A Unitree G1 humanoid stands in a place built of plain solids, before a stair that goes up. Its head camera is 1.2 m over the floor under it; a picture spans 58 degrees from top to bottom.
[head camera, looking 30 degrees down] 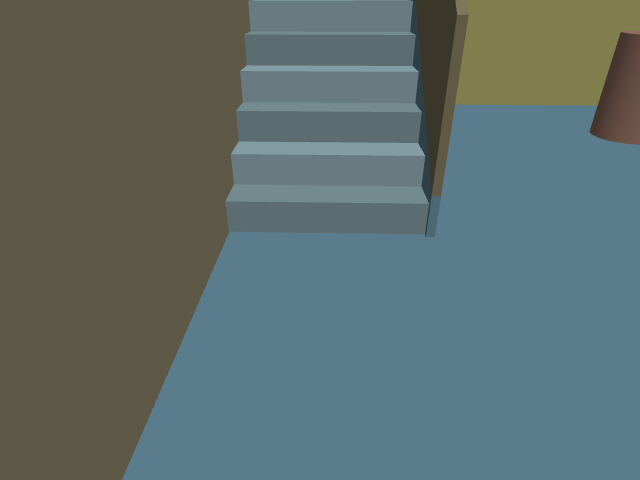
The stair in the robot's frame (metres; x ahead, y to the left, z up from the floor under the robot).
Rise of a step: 0.19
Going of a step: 0.24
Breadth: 1.12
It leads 2 degrees to the right of straight ahead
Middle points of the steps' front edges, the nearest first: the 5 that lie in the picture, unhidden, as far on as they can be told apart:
2.16 -0.04 0.19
2.40 -0.04 0.38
2.64 -0.05 0.57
2.87 -0.06 0.76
3.11 -0.06 0.95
